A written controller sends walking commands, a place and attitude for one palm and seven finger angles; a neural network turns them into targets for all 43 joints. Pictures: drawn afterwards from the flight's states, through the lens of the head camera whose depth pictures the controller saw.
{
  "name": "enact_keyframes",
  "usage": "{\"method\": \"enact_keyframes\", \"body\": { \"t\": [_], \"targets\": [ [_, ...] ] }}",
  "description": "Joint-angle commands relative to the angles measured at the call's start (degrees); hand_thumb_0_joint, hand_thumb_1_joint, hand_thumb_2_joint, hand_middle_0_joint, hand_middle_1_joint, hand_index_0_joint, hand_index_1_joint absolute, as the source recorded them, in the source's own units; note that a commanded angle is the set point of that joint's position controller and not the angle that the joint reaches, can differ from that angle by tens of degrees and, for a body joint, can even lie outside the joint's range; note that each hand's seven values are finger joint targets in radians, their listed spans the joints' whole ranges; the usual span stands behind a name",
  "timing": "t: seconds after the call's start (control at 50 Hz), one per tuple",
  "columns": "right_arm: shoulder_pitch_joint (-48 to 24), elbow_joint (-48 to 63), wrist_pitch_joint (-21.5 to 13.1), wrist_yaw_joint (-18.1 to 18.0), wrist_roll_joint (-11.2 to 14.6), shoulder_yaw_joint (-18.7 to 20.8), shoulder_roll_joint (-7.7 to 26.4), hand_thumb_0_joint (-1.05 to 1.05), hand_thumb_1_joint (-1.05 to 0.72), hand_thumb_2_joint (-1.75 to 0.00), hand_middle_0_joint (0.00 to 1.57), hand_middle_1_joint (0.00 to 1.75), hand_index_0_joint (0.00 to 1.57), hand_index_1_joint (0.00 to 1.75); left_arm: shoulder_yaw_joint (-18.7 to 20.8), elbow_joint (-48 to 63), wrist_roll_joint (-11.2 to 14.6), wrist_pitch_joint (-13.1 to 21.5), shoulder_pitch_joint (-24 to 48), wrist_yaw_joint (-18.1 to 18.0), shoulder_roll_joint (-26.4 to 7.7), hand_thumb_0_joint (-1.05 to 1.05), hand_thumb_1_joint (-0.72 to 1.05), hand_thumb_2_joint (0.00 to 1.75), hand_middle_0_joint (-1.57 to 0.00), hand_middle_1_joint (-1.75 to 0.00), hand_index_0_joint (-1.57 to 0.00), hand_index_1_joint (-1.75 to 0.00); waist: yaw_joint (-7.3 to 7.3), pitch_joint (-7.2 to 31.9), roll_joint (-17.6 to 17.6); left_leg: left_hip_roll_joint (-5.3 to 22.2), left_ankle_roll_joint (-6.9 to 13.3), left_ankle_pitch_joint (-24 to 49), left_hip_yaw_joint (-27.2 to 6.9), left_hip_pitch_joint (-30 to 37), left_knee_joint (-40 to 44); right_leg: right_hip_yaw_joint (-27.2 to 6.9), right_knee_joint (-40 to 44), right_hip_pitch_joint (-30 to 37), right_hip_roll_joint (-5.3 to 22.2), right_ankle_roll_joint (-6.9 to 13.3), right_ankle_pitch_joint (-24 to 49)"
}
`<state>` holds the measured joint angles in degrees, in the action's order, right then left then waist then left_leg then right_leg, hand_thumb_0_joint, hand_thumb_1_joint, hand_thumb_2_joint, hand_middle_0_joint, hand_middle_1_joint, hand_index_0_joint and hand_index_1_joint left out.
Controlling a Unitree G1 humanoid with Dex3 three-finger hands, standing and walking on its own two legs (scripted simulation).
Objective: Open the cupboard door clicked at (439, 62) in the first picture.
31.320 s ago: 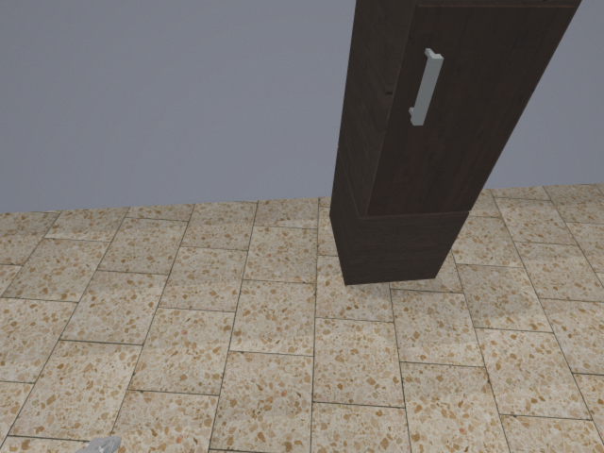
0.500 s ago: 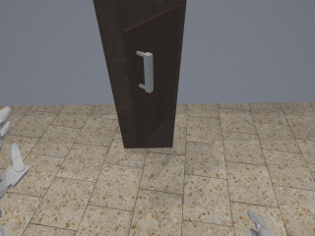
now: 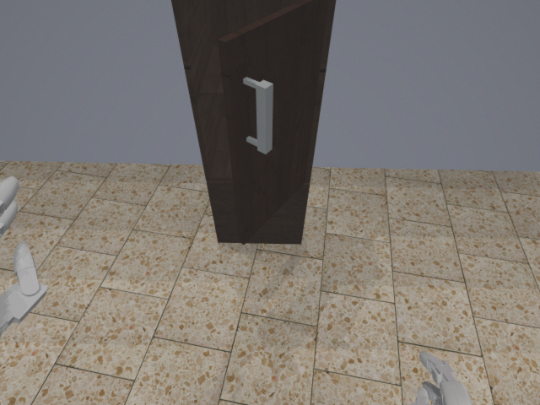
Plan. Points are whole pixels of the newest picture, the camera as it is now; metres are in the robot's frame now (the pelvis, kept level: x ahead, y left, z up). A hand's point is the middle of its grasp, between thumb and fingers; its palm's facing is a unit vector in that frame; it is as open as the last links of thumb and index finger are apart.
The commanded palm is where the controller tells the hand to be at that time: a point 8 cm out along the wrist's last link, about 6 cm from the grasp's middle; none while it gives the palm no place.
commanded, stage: stop stepping back and stand still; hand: left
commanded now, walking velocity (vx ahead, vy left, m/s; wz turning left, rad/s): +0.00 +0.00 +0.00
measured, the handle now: (257, 116) +0.62 +0.08 +0.09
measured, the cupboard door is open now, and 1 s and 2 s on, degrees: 54 54 54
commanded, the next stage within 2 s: let the arm hang, fingers relaxed in 0.62 s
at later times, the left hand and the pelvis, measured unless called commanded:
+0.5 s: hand (28, 267) +0.22 +0.29 +0.16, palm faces +0.39 -0.78 -0.48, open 7.4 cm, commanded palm +0.17 +0.32 +0.18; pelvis +0.02 +0.03 +0.01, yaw -1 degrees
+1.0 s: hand out of the picture +0.08 +0.21 -0.15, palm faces -0.05 -0.97 -0.23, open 7.4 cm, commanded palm none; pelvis +0.00 +0.02 +0.00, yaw +1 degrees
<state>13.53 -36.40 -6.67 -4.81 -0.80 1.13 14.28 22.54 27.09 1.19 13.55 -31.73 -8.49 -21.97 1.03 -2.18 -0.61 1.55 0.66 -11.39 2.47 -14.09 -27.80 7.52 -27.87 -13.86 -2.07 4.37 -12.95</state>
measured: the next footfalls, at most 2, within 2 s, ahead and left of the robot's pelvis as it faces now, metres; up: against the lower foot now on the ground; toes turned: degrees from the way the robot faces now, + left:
none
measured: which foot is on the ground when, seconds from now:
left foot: down 0.00-1.00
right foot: down 0.00-1.00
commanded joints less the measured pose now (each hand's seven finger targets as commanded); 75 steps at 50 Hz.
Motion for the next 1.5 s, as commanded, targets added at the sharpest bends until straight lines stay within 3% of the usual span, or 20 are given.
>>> {"method": "enact_keyframes", "body": {
  "t": [0.0, 0.06, 0.1, 0.16, 0.26, 0.48, 0.68, 0.7, 0.72, 0.74, 0.78, 0.82, 0.86, 0.9, 0.98, 1.02, 1.08, 1.22, 1.34, 1.48],
  "targets": [
    [-5.1, 8.9, -3.1, 0.0, 0.9, 1.5, 5.0, 0.0, -0.9, -0.9, 0.2, 0.3, 0.2, 0.3, 8.9, 8.2, 0.7, 3.1, 1.3, -1.5, -11.7, 0.0, 0.9, 0.9, -0.2, -0.3, -0.2, -0.3, -0.52, 5.3, -6.6, 6.8, 2.8, 1.4, -8.0, -1.4, 8.6, -10.7, 4.4, 4.4, 5.8, -4.4, 1.1],
    [-6.3, 9.3, -2.8, 0.4, 0.8, 1.3, 5.0, 0.0, -0.9, -0.9, 0.2, 0.3, 0.2, 0.3, 7.3, 9.2, 0.4, 2.6, 3.8, -1.0, -10.6, 0.0, 0.9, 0.9, -0.2, -0.3, -0.2, -0.3, -0.91, 3.2, -6.7, 4.9, 1.4, 2.7, -6.1, -2.8, 7.8, -10.5, 5.5, 5.0, 6.4, -3.8, 4.6],
    [-5.6, 9.4, -2.8, 0.6, 1.0, 1.2, 4.9, 0.0, -0.9, -0.9, 0.2, 0.3, 0.2, 0.3, 7.0, 7.2, 0.7, 2.3, 1.9, -0.9, -10.1, 0.0, 0.9, 0.9, -0.2, -0.3, -0.2, -0.3, -0.83, 5.1, -2.5, 4.4, 1.1, 5.5, -5.7, -1.4, 6.3, -11.0, 6.0, 6.1, 6.8, -3.6, 7.8],
    [-6.0, 9.8, -2.8, 0.8, 1.0, 1.3, 5.0, 0.0, -0.9, -0.9, 0.2, 0.3, 0.2, 0.3, 6.8, 8.9, 1.1, 1.8, 1.3, -0.7, -10.5, 0.0, 0.9, 0.9, -0.2, -0.3, -0.2, -0.3, -0.91, 7.5, -1.0, 3.9, 0.8, 7.9, -5.2, 0.8, 5.3, -11.0, 6.3, 6.8, 7.4, -3.4, 10.3],
    [-6.7, 10.7, -2.3, 0.6, 0.7, 0.9, 4.8, 0.0, -0.9, -0.9, 0.2, 0.3, 0.2, 0.3, 8.7, 11.6, 1.5, 1.3, 0.6, -0.9, -12.5, 0.0, 0.9, 0.9, -0.2, -0.3, -0.2, -0.3, -0.63, 8.2, -2.5, 3.9, 0.5, 9.4, -5.2, 1.3, 6.5, -10.0, 5.7, 7.3, 6.5, -3.6, 11.5],
    [-6.5, 10.4, -2.0, 0.2, 0.8, 0.6, 4.9, 0.0, -0.9, -0.9, 0.2, 0.3, 0.2, 0.3, 6.3, 8.8, 1.6, 0.9, 1.3, -0.8, -9.8, 0.0, 0.9, 0.9, -0.2, -0.3, -0.2, -0.3, -0.75, 6.1, -2.7, 4.0, -0.1, 7.8, -5.6, 0.8, 8.5, -9.0, 6.7, 6.6, 5.6, -3.9, 9.6],
    [-6.9, 10.7, -2.0, 0.0, 0.5, 0.7, 4.9, 0.0, -0.9, -0.9, 0.2, 0.3, 0.2, 0.3, 7.3, 10.9, 1.4, 1.1, 1.2, -1.0, -11.1, 0.0, 0.9, 0.9, -0.2, -0.3, -0.2, -0.3, -0.54, 6.5, -3.9, 3.5, 0.0, 4.2, -5.9, -0.6, 9.5, -8.9, 7.4, 7.5, 5.5, -3.9, 7.4],
    [-9.0, -4.0, -4.9, 5.4, 1.5, 3.3, 15.2, 0.0, -0.9, -0.9, 0.2, 0.3, 0.2, 0.3, -16.7, -35.7, -3.0, -6.3, 6.8, 6.7, -1.7, 0.0, 0.9, 0.9, -0.2, -0.3, -0.2, -0.3, -3.98, -0.5, -4.2, 6.0, 1.6, 13.4, -8.5, -5.2, 0.8, -5.1, -1.8, -3.2, 8.5, -2.5, 10.0],
    [-3.9, -4.3, -0.4, 5.5, 1.3, 3.3, 13.0, 0.0, -0.9, -0.9, 0.2, 0.3, 0.2, 0.3, -15.1, -37.3, -2.6, -11.4, 7.3, 7.9, -0.9, 0.0, 0.9, 0.9, -0.2, -0.3, -0.2, -0.3, -3.04, 4.8, -5.2, 6.5, 0.9, 18.4, -7.8, -1.8, 2.6, -7.7, -1.4, -3.0, 7.4, -2.1, 5.1],
    [-3.7, -3.1, 1.0, 5.1, 1.3, 3.0, 12.8, 0.0, -0.9, -0.9, 0.2, 0.3, 0.2, 0.3, -15.3, -36.3, -2.4, -13.0, 7.6, 8.1, -0.2, 0.0, 0.9, 0.9, -0.2, -0.3, -0.2, -0.3, -2.9, 3.9, -8.0, 7.9, 1.6, 17.4, -8.5, -2.5, 3.7, -6.7, -4.1, -4.4, 6.1, -2.5, -1.5],
    [-4.0, -3.3, 2.0, 4.8, 0.2, 2.4, 12.1, 0.0, -0.9, -0.9, 0.2, 0.3, 0.2, 0.3, -15.9, -40.7, -3.0, -12.9, 10.1, 8.1, -0.2, 0.0, 0.9, 0.9, -0.2, -0.3, -0.2, -0.3, -2.23, 6.7, -2.3, 10.0, 5.4, 13.6, -13.8, -5.6, 5.9, -8.3, -9.3, -2.2, 4.7, -2.3, -7.2],
    [-5.7, -4.2, 2.8, 4.7, -0.5, 1.9, 12.8, 0.0, -0.9, -0.9, 0.2, 0.3, 0.2, 0.3, -16.5, -47.2, -3.2, -12.8, 11.8, 8.2, -1.7, 0.0, 0.9, 0.9, -0.2, -0.3, -0.2, -0.3, -0.87, 7.0, 5.3, 10.0, 6.3, 11.2, -14.1, -7.3, 5.6, -9.4, -7.4, 1.5, 5.0, -1.9, -4.2],
    [-6.4, -5.7, 3.5, 4.9, -0.4, 1.7, 12.0, 0.0, -0.9, -0.9, 0.2, 0.3, 0.2, 0.3, -17.1, -54.1, -3.5, -12.6, 13.9, 8.2, -3.4, 0.0, 0.9, 0.9, -0.2, -0.3, -0.2, -0.3, -0.26, 7.4, 9.3, 5.8, 4.1, 7.5, -10.6, -6.6, 3.2, -12.1, -1.0, 3.3, 7.6, -1.0, 2.6],
    [-4.9, -8.4, 4.9, 4.9, -0.2, 0.9, 9.2, 0.0, -0.9, -0.9, 0.2, 0.3, 0.2, 0.3, -18.5, -60.6, -3.1, -12.9, 17.7, 8.1, -3.4, 0.0, 0.9, 0.9, -0.2, -0.3, -0.2, -0.3, -1.94, 5.7, 11.4, 1.3, 2.1, 0.8, -6.4, -2.1, -0.1, -16.3, 5.5, -0.9, 12.0, 1.1, 2.0],
    [-1.9, -14.2, 6.7, 4.9, -0.6, -0.3, 6.1, 0.0, -0.9, -0.9, 0.2, 0.3, 0.2, 0.3, -20.6, -70.1, -2.2, -13.2, 20.9, 7.6, -1.3, 0.0, 0.9, 0.9, -0.2, -0.3, -0.2, -0.3, -3.1, 1.9, -0.2, 0.9, 1.4, -2.2, -5.5, 2.9, 1.2, -16.2, 10.3, -6.9, 11.2, 1.6, -10.7],
    [-1.7, -16.3, 6.7, 4.6, -0.6, -0.6, 5.4, 0.0, -0.9, -0.9, 0.2, 0.3, 0.2, 0.3, -21.1, -75.0, -1.9, -12.9, 19.1, 7.5, -0.3, 0.0, 0.9, 0.9, -0.2, -0.3, -0.2, -0.3, -2.3, 1.7, -6.1, 2.4, 1.5, -2.2, -7.2, 1.0, 5.3, -15.0, 9.3, -3.2, 9.4, 0.7, -8.4],
    [-1.0, -18.9, 6.6, 4.2, -0.5, -0.5, 5.1, 0.0, -0.9, -0.9, 0.2, 0.3, 0.2, 0.3, -20.6, -80.7, -1.7, -12.6, 16.2, 7.3, 0.6, 0.0, 0.9, 0.9, -0.2, -0.3, -0.2, -0.3, -0.93, 4.1, -9.4, 3.6, 1.6, -2.0, -8.0, -1.5, 7.5, -13.3, 9.0, 4.2, 8.8, 0.2, -3.2],
    [3.7, -24.2, 6.9, 3.6, -0.2, 0.0, 4.7, 0.0, -0.9, -0.9, 0.2, 0.3, 0.2, 0.3, -20.7, -87.6, -1.5, -12.2, 17.1, 7.1, 1.4, 0.0, 0.9, 0.9, -0.2, -0.3, -0.2, -0.3, -1.74, -0.2, 0.5, 3.5, 1.5, -1.0, -6.6, 1.2, 7.8, -12.9, 13.3, 1.7, 9.3, 0.4, -5.6],
    [5.0, -26.4, 7.1, 3.4, -0.3, 0.0, 4.0, 0.0, -0.9, -0.9, 0.2, 0.3, 0.2, 0.3, -20.6, -89.9, -1.6, -12.4, 17.2, 6.7, 1.7, 0.0, 0.9, 0.9, -0.2, -0.3, -0.2, -0.3, -1.84, -2.3, 2.6, 3.4, 1.5, -1.3, -5.7, 1.7, 8.3, -13.1, 14.6, 0.8, 9.3, 0.0, -7.7],
    [4.5, -27.2, 6.9, 3.5, -0.5, -0.1, 3.0, 0.0, -0.9, -0.9, 0.2, 0.3, 0.2, 0.3, -20.3, -90.2, -1.7, -12.5, 18.1, 6.6, 1.9, 0.0, 0.9, 0.9, -0.2, -0.3, -0.2, -0.3, -1.51, -2.8, 1.3, 3.6, 1.6, -0.8, -5.9, 1.1, 9.5, -12.7, 13.9, 1.8, 9.0, -0.6, -6.6]
  ]
}}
